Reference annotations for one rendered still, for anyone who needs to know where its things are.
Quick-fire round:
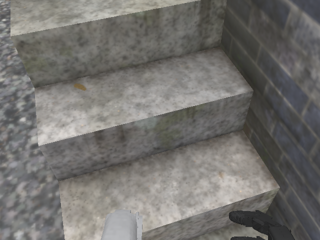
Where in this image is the right robot hand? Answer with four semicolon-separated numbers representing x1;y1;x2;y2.
229;210;295;240

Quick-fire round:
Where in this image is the left robot thigh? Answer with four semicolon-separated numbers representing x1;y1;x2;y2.
101;209;143;240

